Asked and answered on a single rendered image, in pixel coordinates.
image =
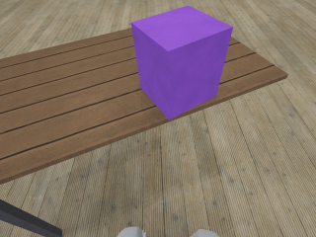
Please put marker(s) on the table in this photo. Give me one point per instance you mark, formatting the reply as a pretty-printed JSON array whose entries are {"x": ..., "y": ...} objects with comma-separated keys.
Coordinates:
[{"x": 66, "y": 100}]

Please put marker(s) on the carton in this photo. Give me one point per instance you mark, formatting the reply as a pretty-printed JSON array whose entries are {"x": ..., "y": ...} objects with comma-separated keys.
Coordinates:
[{"x": 180, "y": 56}]

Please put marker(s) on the robot left thigh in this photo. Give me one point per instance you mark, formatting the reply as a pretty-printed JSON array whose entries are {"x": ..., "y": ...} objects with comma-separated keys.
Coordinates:
[{"x": 132, "y": 231}]

